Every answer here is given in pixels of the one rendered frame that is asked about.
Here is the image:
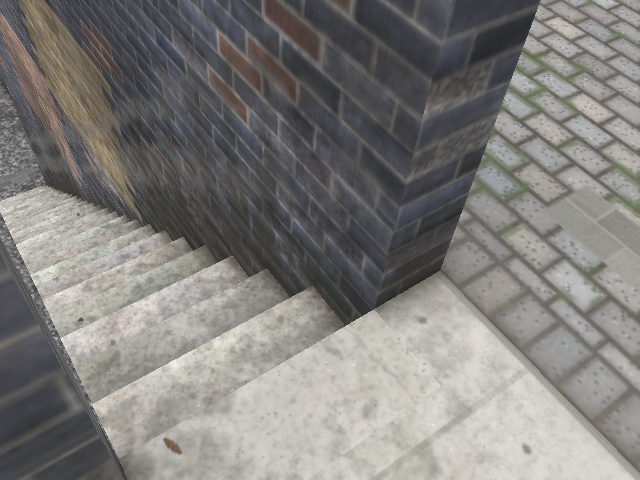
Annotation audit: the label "stairs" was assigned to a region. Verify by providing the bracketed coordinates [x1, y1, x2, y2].
[0, 184, 345, 458]

